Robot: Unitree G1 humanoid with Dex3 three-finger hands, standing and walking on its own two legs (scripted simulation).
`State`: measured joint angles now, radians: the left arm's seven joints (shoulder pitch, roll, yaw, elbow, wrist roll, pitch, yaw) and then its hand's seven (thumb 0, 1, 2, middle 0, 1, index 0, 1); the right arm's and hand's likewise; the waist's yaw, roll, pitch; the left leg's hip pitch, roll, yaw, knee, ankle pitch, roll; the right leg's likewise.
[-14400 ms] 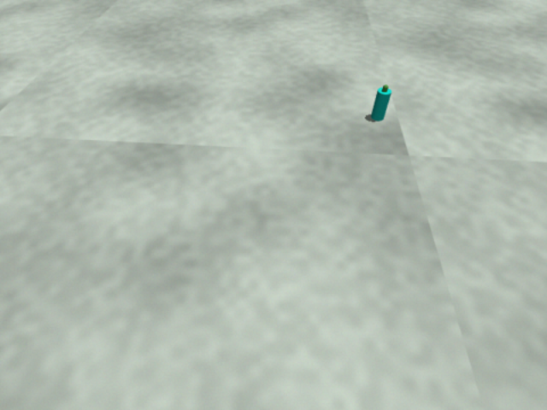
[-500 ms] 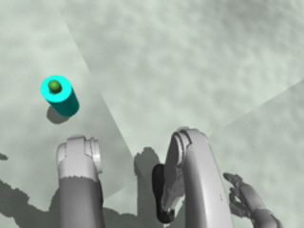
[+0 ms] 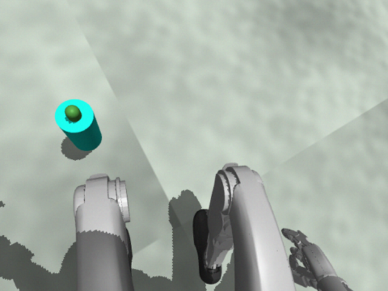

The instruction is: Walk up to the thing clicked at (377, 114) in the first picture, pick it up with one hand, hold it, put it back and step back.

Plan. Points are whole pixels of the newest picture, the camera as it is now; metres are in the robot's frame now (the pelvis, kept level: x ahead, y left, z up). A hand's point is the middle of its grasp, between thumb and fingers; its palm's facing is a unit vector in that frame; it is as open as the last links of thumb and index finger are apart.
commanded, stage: go down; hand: left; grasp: from the side
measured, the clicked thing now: (80, 126) +0.47 +0.24 -0.25
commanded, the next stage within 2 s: none
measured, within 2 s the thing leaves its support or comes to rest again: neither
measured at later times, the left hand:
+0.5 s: hand out of the picture +0.40 +0.44 +0.03, palm faces +0.19 -0.98 -0.04, open 17.5 cm
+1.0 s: hand out of the picture +0.39 +0.43 +0.04, palm faces +0.20 -0.98 -0.03, open 17.6 cm
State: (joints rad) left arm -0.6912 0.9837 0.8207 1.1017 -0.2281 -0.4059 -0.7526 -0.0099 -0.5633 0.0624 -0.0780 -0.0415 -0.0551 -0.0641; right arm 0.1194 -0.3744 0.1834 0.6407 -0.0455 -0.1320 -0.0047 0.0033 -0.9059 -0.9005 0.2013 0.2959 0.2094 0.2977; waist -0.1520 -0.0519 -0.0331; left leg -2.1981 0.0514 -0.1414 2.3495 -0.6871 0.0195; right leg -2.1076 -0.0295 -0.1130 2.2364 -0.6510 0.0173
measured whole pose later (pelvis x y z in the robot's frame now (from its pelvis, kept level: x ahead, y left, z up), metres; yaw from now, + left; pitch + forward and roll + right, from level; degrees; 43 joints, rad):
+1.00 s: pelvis +0.00 +0.00 +0.01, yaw +1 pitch +31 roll -9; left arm -0.66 0.97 0.84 1.09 -0.25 -0.39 -0.78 -0.01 -0.57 0.06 -0.07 -0.02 -0.05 -0.04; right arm 0.11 -0.38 0.17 0.65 -0.04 -0.16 -0.02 0.00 -0.90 -0.90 0.20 0.30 0.21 0.30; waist -0.13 -0.05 -0.06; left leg -2.17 0.05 -0.13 2.31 -0.69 0.01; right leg -2.08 -0.03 -0.11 2.20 -0.66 0.01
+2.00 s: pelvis +0.00 +0.00 +0.02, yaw +1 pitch +31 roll -9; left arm -0.64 0.94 0.84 1.06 -0.27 -0.38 -0.78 -0.01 -0.60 0.05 -0.07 -0.04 -0.05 -0.06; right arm 0.12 -0.37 0.15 0.65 -0.03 -0.17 -0.03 0.00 -0.90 -0.90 0.20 0.30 0.21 0.30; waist -0.12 -0.04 -0.07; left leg -2.15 0.04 -0.12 2.28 -0.69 0.02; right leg -2.07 -0.03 -0.10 2.18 -0.66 0.02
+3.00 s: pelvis +0.01 +0.00 +0.02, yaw +2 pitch +32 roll -8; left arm -0.64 0.92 0.84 1.05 -0.27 -0.39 -0.79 -0.01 -0.61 0.05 -0.07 -0.06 -0.06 -0.07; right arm 0.11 -0.37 0.15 0.66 -0.03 -0.17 -0.03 0.00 -0.91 -0.90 0.20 0.30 0.21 0.30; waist -0.11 -0.04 -0.07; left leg -2.16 0.04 -0.12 2.28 -0.69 0.01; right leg -2.08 -0.03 -0.09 2.19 -0.67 0.02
